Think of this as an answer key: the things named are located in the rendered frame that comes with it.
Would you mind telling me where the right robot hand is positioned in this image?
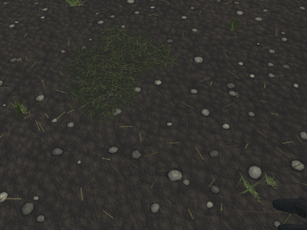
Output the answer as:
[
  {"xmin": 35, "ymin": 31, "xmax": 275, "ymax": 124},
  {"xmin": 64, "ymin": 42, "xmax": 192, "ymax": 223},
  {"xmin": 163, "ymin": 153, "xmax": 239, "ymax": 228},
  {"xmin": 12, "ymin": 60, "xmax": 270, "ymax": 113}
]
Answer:
[{"xmin": 272, "ymin": 196, "xmax": 307, "ymax": 230}]

